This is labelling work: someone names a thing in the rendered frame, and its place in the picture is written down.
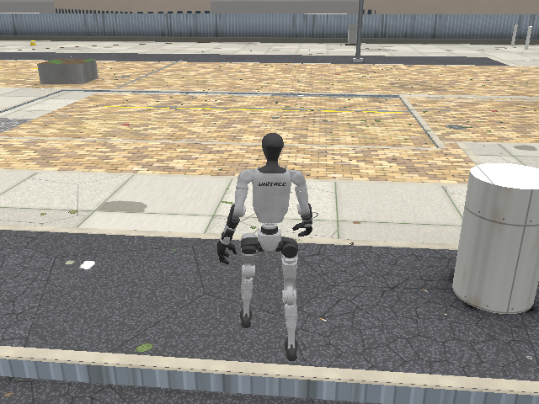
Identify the right robot shin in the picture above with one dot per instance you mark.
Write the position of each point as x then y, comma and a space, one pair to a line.
291, 320

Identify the humanoid robot head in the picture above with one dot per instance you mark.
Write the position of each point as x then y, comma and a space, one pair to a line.
272, 145

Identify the robot left forearm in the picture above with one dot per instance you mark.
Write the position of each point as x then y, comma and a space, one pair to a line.
230, 227

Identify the right robot upper arm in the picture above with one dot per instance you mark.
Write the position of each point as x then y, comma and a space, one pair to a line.
301, 192

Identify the robot right hand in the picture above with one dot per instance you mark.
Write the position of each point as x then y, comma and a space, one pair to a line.
303, 233

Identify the robot left hand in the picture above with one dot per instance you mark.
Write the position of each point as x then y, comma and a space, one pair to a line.
221, 251

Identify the left robot upper arm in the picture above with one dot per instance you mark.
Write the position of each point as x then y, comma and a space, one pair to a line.
245, 177

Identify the robot right forearm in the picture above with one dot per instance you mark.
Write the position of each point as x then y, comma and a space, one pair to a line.
307, 219

